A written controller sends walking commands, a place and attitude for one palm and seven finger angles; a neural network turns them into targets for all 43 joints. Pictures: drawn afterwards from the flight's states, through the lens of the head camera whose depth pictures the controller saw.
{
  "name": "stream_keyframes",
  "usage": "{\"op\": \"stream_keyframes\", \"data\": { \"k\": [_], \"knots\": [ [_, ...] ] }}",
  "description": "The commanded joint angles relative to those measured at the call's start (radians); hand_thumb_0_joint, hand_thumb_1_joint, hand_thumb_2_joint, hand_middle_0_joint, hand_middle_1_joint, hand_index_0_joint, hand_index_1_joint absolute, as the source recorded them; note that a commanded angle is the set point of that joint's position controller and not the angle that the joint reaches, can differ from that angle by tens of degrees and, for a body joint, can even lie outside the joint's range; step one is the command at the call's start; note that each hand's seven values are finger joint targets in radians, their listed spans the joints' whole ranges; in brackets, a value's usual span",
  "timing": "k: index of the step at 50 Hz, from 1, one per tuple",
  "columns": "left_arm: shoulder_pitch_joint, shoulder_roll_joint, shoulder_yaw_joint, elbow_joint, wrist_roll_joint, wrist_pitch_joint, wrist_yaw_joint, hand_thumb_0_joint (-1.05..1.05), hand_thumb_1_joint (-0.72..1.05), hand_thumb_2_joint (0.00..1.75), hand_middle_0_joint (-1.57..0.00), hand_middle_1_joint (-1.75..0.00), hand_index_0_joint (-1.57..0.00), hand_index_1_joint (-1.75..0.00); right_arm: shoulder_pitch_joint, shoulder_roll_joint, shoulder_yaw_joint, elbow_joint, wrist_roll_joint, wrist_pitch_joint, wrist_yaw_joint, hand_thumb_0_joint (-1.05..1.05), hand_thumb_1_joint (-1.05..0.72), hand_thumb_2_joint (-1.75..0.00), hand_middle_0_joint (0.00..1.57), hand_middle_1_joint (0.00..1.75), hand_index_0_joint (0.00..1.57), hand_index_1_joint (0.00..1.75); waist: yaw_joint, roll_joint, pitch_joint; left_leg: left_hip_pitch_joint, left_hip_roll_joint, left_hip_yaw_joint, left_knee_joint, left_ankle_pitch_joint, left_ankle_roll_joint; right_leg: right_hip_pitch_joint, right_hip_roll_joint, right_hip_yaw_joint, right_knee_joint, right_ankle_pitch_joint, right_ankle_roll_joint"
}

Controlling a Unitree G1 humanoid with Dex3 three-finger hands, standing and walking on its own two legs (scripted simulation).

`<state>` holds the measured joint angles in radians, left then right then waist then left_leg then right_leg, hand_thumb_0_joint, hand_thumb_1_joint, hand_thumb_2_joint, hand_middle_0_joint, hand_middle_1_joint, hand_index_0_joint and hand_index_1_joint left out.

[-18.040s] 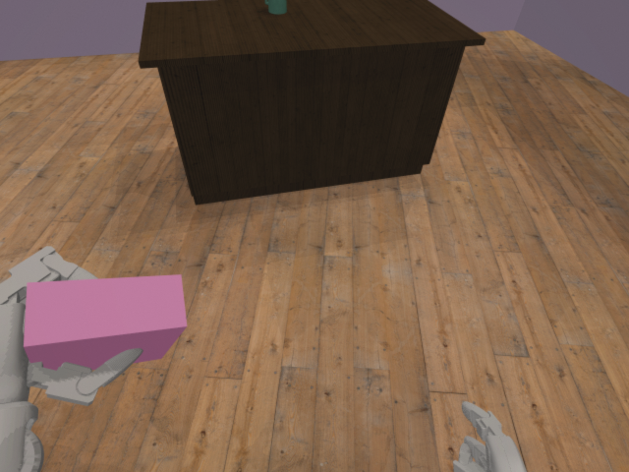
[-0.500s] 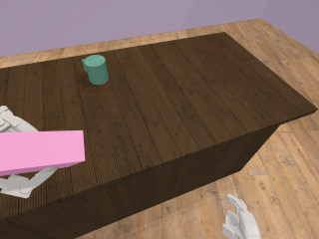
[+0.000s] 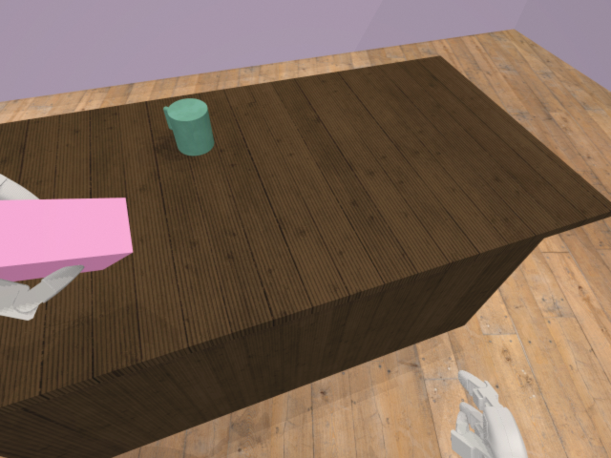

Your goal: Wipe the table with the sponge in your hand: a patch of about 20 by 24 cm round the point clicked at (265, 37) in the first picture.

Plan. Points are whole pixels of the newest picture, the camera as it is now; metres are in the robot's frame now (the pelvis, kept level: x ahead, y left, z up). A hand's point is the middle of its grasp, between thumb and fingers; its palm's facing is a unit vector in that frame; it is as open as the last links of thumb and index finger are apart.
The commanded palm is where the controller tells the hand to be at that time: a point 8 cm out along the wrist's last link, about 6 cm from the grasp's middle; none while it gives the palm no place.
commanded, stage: come to a stop and stand still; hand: left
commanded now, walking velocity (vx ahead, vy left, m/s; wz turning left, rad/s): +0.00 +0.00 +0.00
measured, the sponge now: (67, 242) +0.26 +0.26 +0.18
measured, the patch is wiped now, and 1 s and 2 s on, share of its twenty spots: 0.00 0.00 0.00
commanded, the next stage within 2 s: look again from close up in 0.40 s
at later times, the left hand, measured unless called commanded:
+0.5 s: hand (33, 270) +0.23 +0.28 +0.17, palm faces +0.39 -0.87 -0.31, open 9.2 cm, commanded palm +0.17 +0.32 +0.18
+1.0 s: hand (27, 278) +0.23 +0.30 +0.16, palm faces +0.37 -0.86 -0.35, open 9.2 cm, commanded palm +0.18 +0.33 +0.18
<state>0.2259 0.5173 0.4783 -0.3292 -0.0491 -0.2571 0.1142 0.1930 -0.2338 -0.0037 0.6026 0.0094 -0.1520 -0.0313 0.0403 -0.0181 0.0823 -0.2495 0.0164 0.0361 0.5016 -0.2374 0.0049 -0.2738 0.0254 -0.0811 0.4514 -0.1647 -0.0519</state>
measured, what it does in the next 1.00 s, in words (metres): stands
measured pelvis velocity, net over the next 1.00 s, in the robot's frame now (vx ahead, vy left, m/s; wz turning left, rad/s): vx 0.01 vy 0.05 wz -0.01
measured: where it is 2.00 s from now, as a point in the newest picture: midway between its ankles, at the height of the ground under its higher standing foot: outside the picture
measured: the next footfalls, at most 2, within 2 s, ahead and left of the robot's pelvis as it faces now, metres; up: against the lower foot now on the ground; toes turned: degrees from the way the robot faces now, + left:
none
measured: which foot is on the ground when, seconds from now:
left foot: down 0.00-1.00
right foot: down 0.00-1.00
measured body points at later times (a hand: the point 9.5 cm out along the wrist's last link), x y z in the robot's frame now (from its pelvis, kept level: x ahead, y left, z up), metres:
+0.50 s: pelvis +0.01 +0.04 +0.00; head +0.02 +0.07 +0.45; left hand +0.21 +0.33 +0.19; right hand +0.19 -0.17 -0.06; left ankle +0.02 +0.11 -0.74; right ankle +0.05 -0.09 -0.74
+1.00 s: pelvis +0.01 +0.05 +0.00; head +0.03 +0.07 +0.45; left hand +0.21 +0.34 +0.18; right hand +0.19 -0.16 -0.06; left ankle +0.02 +0.11 -0.74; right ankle +0.05 -0.09 -0.74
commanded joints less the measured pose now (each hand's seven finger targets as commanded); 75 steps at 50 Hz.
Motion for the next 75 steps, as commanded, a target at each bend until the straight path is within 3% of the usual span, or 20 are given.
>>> {"op": "stream_keyframes", "data": {
  "k": [1,3,6,8,11,14,19,22,26,28,33,38,44,48,49,54,58,64,72,75],
  "knots": [
    [0.177,-0.049,-0.116,-0.233,-0.024,-0.054,-0.015,0.0,0.1,1.3,-1.2,-1.6,-1.2,-1.6,-0.037,-0.106,-0.044,-0.161,0.014,-0.062,0.028,0.0,-0.9,-0.9,0.2,0.3,0.2,0.3,0.008,0.101,-0.219,0.038,0.057,-0.076,-0.131,0.106,0.027,0.151,-0.117,0.148,-0.054,0.013,0.039],
    [0.188,-0.043,-0.121,-0.276,-0.019,-0.047,-0.007,0.0,0.1,1.3,-1.2,-1.6,-1.2,-1.6,-0.077,-0.099,-0.031,-0.172,0.022,-0.065,0.032,0.0,-0.9,-0.9,0.2,0.3,0.2,0.3,0.006,0.051,-0.161,-0.021,0.082,-0.098,-0.184,0.026,0.037,0.149,-0.081,0.102,-0.025,-0.046,0.046],
    [0.102,0.051,-0.023,-0.297,-0.002,-0.051,0.004,0.0,0.1,1.3,-1.2,-1.6,-1.2,-1.6,-0.064,-0.105,-0.032,-0.19,0.014,-0.067,0.014,0.0,-0.9,-0.9,0.2,0.3,0.2,0.3,0.004,-0.071,-0.124,-0.099,0.067,-0.111,-0.198,-0.107,0.033,0.149,-0.077,0.107,-0.054,-0.135,0.047],
    [0.017,0.15,0.071,-0.351,0.0,-0.058,0.015,0.0,0.1,1.3,-1.2,-1.6,-1.2,-1.6,-0.083,-0.102,-0.025,-0.188,0.01,-0.064,0.0,0.0,-0.9,-0.9,0.2,0.3,0.2,0.3,-0.004,-0.024,-0.096,-0.087,0.062,-0.109,-0.2,-0.157,0.036,0.104,-0.077,0.121,-0.076,-0.176,0.045],
    [-0.057,0.08,0.023,-0.334,0.006,-0.067,0.01,0.0,0.1,1.3,-1.2,-1.6,-1.2,-1.6,-0.06,-0.087,-0.02,-0.187,0.004,-0.075,-0.007,0.0,-0.9,-0.9,0.2,0.3,0.2,0.3,-0.01,0.131,-0.105,-0.135,0.075,-0.129,-0.229,-0.246,0.048,0.154,-0.074,0.126,-0.039,-0.151,0.035],
    [-0.083,0.051,-0.011,-0.349,0.011,-0.079,0.004,0.0,0.1,1.3,-1.2,-1.6,-1.2,-1.6,-0.062,-0.08,-0.011,-0.173,-0.001,-0.096,-0.002,0.0,-0.9,-0.9,0.2,0.3,0.2,0.3,-0.007,0.211,-0.137,-0.139,0.084,-0.124,-0.242,-0.233,0.048,0.212,-0.064,0.094,-0.002,-0.068,0.037],
    [0.035,-0.052,-0.093,-0.274,0.015,-0.065,-0.005,0.0,0.1,1.3,-1.2,-1.6,-1.2,-1.6,-0.036,-0.084,-0.014,-0.147,-0.004,-0.108,0.022,0.0,-0.9,-0.9,0.2,0.3,0.2,0.3,-0.009,0.068,-0.155,-0.057,0.051,-0.091,-0.18,-0.034,0.014,0.199,-0.06,0.096,-0.06,0.032,0.038],
    [0.07,-0.043,-0.082,-0.246,0.019,-0.05,-0.007,0.0,0.1,1.3,-1.2,-1.6,-1.2,-1.6,-0.033,-0.094,-0.025,-0.145,-0.004,-0.094,0.025,0.0,-0.9,-0.9,0.2,0.3,0.2,0.3,-0.011,0.027,-0.144,-0.051,0.049,-0.088,-0.173,0.033,0.001,0.192,-0.062,0.104,-0.067,0.07,0.038],
    [0.071,-0.005,-0.037,-0.26,0.011,-0.043,-0.008,0.0,0.1,1.3,-1.2,-1.6,-1.2,-1.6,-0.054,-0.088,-0.022,-0.165,-0.002,-0.069,0.016,0.0,-0.9,-0.9,0.2,0.3,0.2,0.3,-0.012,0.036,-0.148,-0.048,0.055,-0.093,-0.185,0.084,-0.008,0.206,-0.062,0.093,-0.059,0.11,0.041],
    [0.05,0.046,0.009,-0.328,0.012,-0.047,-0.002,0.0,0.1,1.3,-1.2,-1.6,-1.2,-1.6,-0.08,-0.081,-0.019,-0.175,0.0,-0.063,0.008,0.0,-0.9,-0.9,0.2,0.3,0.2,0.3,-0.012,0.089,-0.158,-0.034,0.053,-0.088,-0.187,0.106,-0.01,0.215,-0.059,0.086,-0.051,0.132,0.041],
    [0.064,0.046,0.0,-0.45,0.005,-0.061,0.0,0.0,0.1,1.3,-1.2,-1.6,-1.2,-1.6,-0.09,-0.079,-0.02,-0.193,-0.002,-0.068,0.003,0.0,-0.9,-0.9,0.2,0.3,0.2,0.3,-0.011,0.153,-0.226,0.027,0.047,-0.088,-0.149,0.252,-0.022,0.25,-0.063,0.077,-0.027,0.224,0.036],
    [0.14,0.015,-0.012,-0.408,0.004,-0.051,0.005,0.0,0.1,1.3,-1.2,-1.6,-1.2,-1.6,-0.074,-0.085,-0.028,-0.18,-0.001,-0.063,0.005,0.0,-0.9,-0.9,0.2,0.3,0.2,0.3,-0.013,0.13,-0.234,0.073,0.063,-0.09,-0.132,0.371,-0.048,0.224,-0.061,0.066,-0.024,0.237,0.035],
    [0.134,-0.034,-0.052,-0.279,-0.004,-0.028,-0.006,0.0,0.1,1.3,-1.2,-1.6,-1.2,-1.6,-0.057,-0.09,-0.027,-0.166,-0.003,-0.03,0.0,0.0,-0.9,-0.9,0.2,0.3,0.2,0.3,-0.019,0.076,-0.161,0.005,0.076,-0.096,-0.192,0.243,-0.054,0.196,-0.051,0.06,-0.045,0.15,0.044],
    [0.047,0.023,-0.02,-0.347,0.0,-0.024,-0.005,0.0,0.1,1.3,-1.2,-1.6,-1.2,-1.6,-0.091,-0.079,-0.027,-0.183,0.005,-0.025,-0.003,0.0,-0.9,-0.9,0.2,0.3,0.2,0.3,-0.017,0.099,-0.155,0.013,0.103,-0.111,-0.22,0.195,-0.06,0.187,-0.038,0.065,-0.03,0.097,0.049],
    [0.038,-0.014,-0.055,-0.331,-0.006,-0.024,-0.011,0.0,0.1,1.3,-1.2,-1.6,-1.2,-1.6,-0.084,-0.08,-0.023,-0.183,-0.002,-0.021,-0.002,0.0,-0.9,-0.9,0.2,0.3,0.2,0.3,-0.017,0.096,-0.15,-0.013,0.108,-0.12,-0.236,0.153,-0.052,0.192,-0.034,0.059,-0.028,0.071,0.051],
    [0.027,-0.007,-0.054,-0.392,-0.006,-0.026,-0.01,0.0,0.1,1.3,-1.2,-1.6,-1.2,-1.6,-0.093,-0.076,-0.027,-0.195,-0.002,-0.027,0.009,0.0,-0.9,-0.9,0.2,0.3,0.2,0.3,-0.015,0.154,-0.162,-0.022,0.129,-0.126,-0.241,0.079,-0.034,0.195,-0.03,0.057,-0.015,0.032,0.049],
    [0.091,0.027,-0.004,-0.376,-0.007,-0.015,-0.004,0.0,0.1,1.3,-1.2,-1.6,-1.2,-1.6,-0.09,-0.075,-0.036,-0.2,0.004,-0.026,0.016,0.0,-0.9,-0.9,0.2,0.3,0.2,0.3,-0.014,0.128,-0.167,-0.034,0.13,-0.11,-0.207,0.024,-0.013,0.196,-0.04,0.074,-0.033,0.044,0.044],
    [0.12,-0.011,-0.034,-0.328,-0.024,0.004,-0.019,0.0,0.1,1.3,-1.2,-1.6,-1.2,-1.6,-0.074,-0.083,-0.041,-0.197,0.0,-0.014,0.01,0.0,-0.9,-0.9,0.2,0.3,0.2,0.3,-0.026,0.081,-0.137,-0.064,0.125,-0.098,-0.172,-0.085,0.015,0.135,-0.04,0.095,-0.066,-0.018,0.038],
    [0.095,0.026,-0.022,-0.392,-0.036,0.034,-0.012,0.0,0.1,1.3,-1.2,-1.6,-1.2,-1.6,-0.059,-0.087,-0.055,-0.203,0.004,-0.017,-0.006,0.0,-0.9,-0.9,0.2,0.3,0.2,0.3,-0.03,-0.016,-0.155,0.012,0.037,-0.016,0.024,-0.152,0.021,-0.001,-0.126,0.26,-0.204,-0.242,-0.011],
    [0.118,0.038,-0.007,-0.408,-0.041,0.044,0.003,0.0,0.1,1.3,-1.2,-1.6,-1.2,-1.6,-0.062,-0.084,-0.049,-0.197,0.005,-0.016,-0.011,0.0,-0.9,-0.9,0.2,0.3,0.2,0.3,-0.032,-0.003,-0.171,0.015,0.026,-0.013,0.065,-0.108,0.022,0.006,-0.154,0.286,-0.218,-0.239,-0.019]
  ]
}}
